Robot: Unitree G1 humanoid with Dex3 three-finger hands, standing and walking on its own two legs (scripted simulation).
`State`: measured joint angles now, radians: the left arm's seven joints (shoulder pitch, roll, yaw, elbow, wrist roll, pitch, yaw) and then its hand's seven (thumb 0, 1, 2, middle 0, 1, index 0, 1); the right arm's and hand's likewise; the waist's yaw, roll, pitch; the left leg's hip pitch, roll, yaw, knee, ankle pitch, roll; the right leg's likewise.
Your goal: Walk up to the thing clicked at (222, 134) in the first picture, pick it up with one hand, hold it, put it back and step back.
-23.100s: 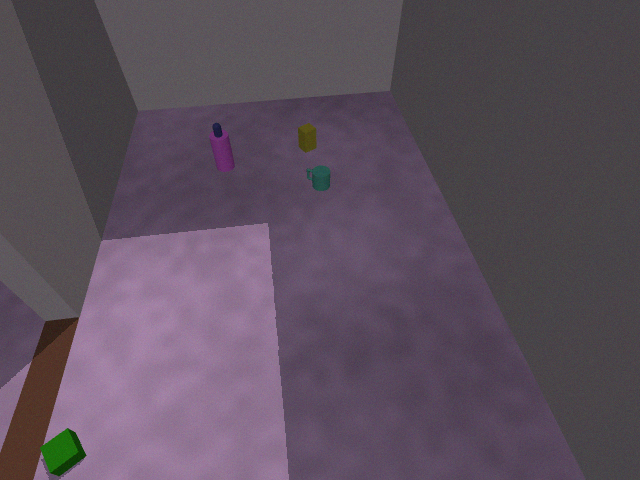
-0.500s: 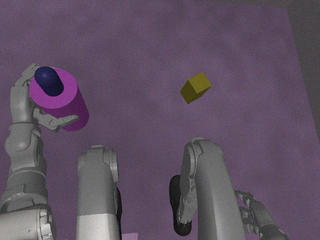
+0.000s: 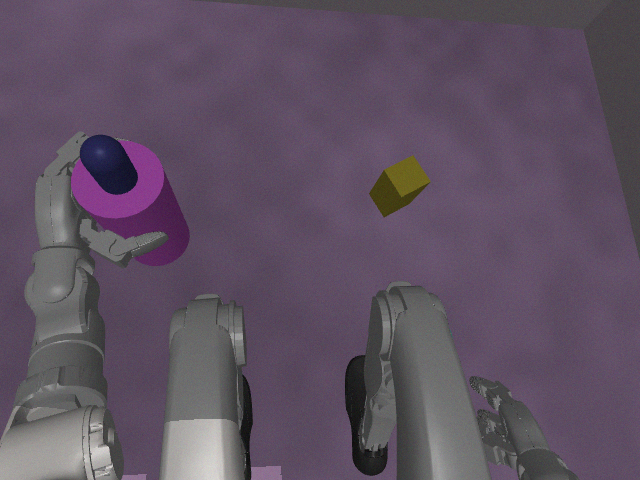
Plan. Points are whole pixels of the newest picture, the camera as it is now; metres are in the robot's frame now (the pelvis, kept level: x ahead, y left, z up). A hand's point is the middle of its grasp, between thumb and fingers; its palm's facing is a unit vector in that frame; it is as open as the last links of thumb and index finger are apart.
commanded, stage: lift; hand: left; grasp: from the side
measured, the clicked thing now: (134, 202) +0.43 +0.21 -0.05
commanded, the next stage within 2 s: none
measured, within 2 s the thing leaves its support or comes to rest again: neither
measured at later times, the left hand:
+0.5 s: hand (92, 190) +0.41 +0.22 +0.05, palm faces +0.05 -1.00 -0.06, open 11.9 cm
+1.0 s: hand out of the picture +0.39 +0.20 +0.23, palm faces +0.10 -0.99 -0.06, open 11.9 cm
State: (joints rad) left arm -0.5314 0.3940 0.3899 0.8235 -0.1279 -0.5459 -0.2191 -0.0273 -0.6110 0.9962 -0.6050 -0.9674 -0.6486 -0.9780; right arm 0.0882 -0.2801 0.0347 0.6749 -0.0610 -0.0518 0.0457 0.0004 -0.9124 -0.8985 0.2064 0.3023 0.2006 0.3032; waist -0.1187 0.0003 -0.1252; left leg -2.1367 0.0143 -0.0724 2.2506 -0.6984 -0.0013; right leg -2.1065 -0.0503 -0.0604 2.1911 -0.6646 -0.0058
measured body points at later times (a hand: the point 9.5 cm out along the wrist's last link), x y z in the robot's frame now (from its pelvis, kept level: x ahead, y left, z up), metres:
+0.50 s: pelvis +0.00 +0.00 +0.07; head +0.20 +0.03 +0.47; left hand +0.40 +0.27 +0.05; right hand +0.16 -0.26 -0.06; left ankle +0.08 +0.12 -0.35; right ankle +0.10 -0.12 -0.35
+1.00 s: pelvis +0.04 +0.01 +0.22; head +0.17 +0.03 +0.65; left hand +0.38 +0.26 +0.23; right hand +0.19 -0.24 +0.11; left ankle +0.08 +0.12 -0.35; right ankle +0.10 -0.12 -0.35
